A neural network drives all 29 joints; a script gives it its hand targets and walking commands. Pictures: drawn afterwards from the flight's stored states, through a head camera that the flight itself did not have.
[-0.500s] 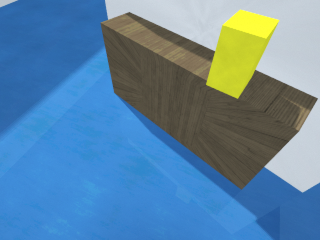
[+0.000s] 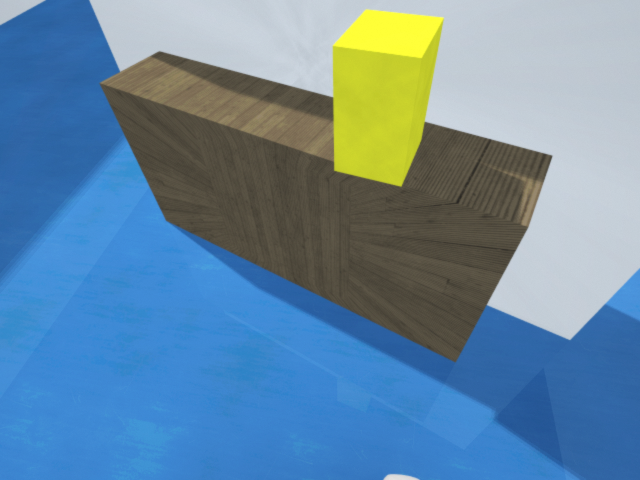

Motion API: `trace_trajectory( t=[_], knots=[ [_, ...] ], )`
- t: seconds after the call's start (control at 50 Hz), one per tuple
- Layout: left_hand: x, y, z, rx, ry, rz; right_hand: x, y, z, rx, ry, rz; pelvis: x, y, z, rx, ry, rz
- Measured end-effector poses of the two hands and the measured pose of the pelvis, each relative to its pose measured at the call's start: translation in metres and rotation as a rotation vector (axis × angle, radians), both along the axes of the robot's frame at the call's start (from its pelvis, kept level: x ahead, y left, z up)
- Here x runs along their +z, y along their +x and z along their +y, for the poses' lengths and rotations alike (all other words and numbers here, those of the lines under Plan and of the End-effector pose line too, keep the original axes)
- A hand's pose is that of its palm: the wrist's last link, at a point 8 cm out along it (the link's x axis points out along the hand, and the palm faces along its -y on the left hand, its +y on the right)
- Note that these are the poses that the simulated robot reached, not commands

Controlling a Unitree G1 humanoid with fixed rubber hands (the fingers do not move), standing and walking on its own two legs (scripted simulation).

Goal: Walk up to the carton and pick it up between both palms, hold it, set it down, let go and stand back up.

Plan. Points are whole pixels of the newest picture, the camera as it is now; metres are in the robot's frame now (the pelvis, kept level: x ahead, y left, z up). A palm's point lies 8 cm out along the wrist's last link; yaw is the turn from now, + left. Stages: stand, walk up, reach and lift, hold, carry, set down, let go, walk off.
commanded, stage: walk up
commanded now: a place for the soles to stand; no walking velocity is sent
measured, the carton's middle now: (384, 101) +0.83 -0.12 +0.03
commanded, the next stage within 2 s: none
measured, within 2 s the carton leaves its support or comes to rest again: neither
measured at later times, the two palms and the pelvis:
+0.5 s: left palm (116, 432) +0.20 +0.31 -0.14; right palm (435, 361) +0.31 -0.17 -0.13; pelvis +0.22 +0.07 -0.02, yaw -8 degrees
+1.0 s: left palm (184, 235) +0.56 +0.29 -0.10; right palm (411, 360) +0.32 -0.14 -0.15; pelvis +0.40 +0.10 +0.00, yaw -22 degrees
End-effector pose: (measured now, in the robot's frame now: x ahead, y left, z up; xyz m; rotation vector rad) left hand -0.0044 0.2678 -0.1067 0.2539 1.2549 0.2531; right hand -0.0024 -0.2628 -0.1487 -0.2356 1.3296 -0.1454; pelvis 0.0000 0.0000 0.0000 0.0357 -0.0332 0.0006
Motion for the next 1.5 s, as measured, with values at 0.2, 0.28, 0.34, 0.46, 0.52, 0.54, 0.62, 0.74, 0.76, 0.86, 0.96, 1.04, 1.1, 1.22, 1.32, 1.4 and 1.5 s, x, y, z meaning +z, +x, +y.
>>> trace_trajectory(
  t=[0.2, 0.28, 0.34, 0.46, 0.52, 0.54, 0.62, 0.74, 0.76, 0.86, 0.96, 1.04, 1.1, 1.22, 1.32, 1.4, 1.5],
  knots=[
    [-0.005, 0.007, -0.039, 0.055, -0.043, 0.105, 0.010, 0.141, 0.005, 0.117, 0.062, -0.182, 0.000, 0.064, -0.004, -0.043, -0.049, -0.025],
    [0.003, 0.029, -0.040, 0.043, -0.083, 0.138, 0.028, 0.199, 0.026, 0.134, 0.082, -0.255, 0.010, 0.099, 0.007, -0.074, -0.043, -0.020],
    [0.002, 0.062, -0.028, 0.020, -0.098, 0.144, 0.034, 0.237, 0.043, 0.125, 0.089, -0.289, 0.010, 0.130, 0.020, -0.091, -0.043, -0.010],
    [-0.021, 0.164, 0.025, -0.070, -0.092, 0.110, 0.023, 0.306, 0.080, 0.074, 0.063, -0.331, -0.009, 0.204, 0.060, -0.123, -0.057, 0.009],
    [-0.033, 0.228, 0.055, -0.144, -0.074, 0.089, 0.018, 0.316, 0.097, 0.002, 0.042, -0.322, -0.017, 0.230, 0.077, -0.149, -0.016, -0.013],
    [-0.032, 0.250, 0.061, -0.167, -0.067, 0.072, 0.019, 0.313, 0.100, -0.039, 0.039, -0.310, -0.015, 0.238, 0.080, -0.163, -0.016, -0.017],
    [-0.011, 0.346, 0.071, -0.283, -0.046, -0.028, 0.033, 0.288, 0.104, -0.179, 0.011, -0.232, 0.004, 0.269, 0.088, -0.215, -0.017, -0.020],
    [0.019, 0.470, 0.052, -0.438, -0.049, -0.184, 0.041, 0.247, 0.109, -0.291, -0.017, -0.087, 0.017, 0.316, 0.095, -0.282, -0.019, -0.006],
    [0.020, 0.487, 0.046, -0.458, -0.055, -0.204, 0.039, 0.243, 0.111, -0.303, -0.013, -0.064, 0.016, 0.323, 0.095, -0.293, -0.018, -0.006],
    [0.015, 0.553, 0.013, -0.525, -0.064, -0.300, 0.011, 0.244, 0.118, -0.343, 0.027, 0.023, -0.004, 0.362, 0.089, -0.346, -0.010, -0.010],
    [0.009, 0.565, 0.015, -0.468, -0.060, -0.275, -0.004, 0.295, 0.125, -0.323, 0.054, 0.019, -0.009, 0.387, 0.096, -0.368, -0.039, -0.011],
    [0.009, 0.561, 0.034, -0.452, -0.055, -0.195, 0.005, 0.355, 0.128, -0.302, 0.046, -0.086, 0.000, 0.405, 0.108, -0.390, -0.037, -0.006],
    [0.004, 0.567, 0.050, -0.462, -0.062, -0.148, 0.013, 0.392, 0.135, -0.309, 0.039, -0.162, 0.001, 0.417, 0.120, -0.411, -0.029, -0.002],
    [-0.015, 0.605, 0.081, -0.522, -0.076, -0.107, 0.024, 0.433, 0.154, -0.361, -0.009, -0.277, -0.007, 0.435, 0.146, -0.458, -0.017, -0.006],
    [-0.012, 0.631, 0.085, -0.568, -0.066, -0.111, 0.043, 0.436, 0.157, -0.406, -0.054, -0.305, 0.002, 0.439, 0.155, -0.491, -0.031, 0.001],
    [-0.011, 0.639, 0.077, -0.611, -0.078, -0.117, 0.044, 0.423, 0.154, -0.419, -0.069, -0.299, 0.002, 0.437, 0.158, -0.512, -0.028, 0.011],
    [-0.003, 0.634, 0.063, -0.626, -0.124, -0.113, 0.043, 0.398, 0.163, -0.460, -0.039, -0.258, 0.010, 0.434, 0.160, -0.515, -0.033, 0.006]
  ],
)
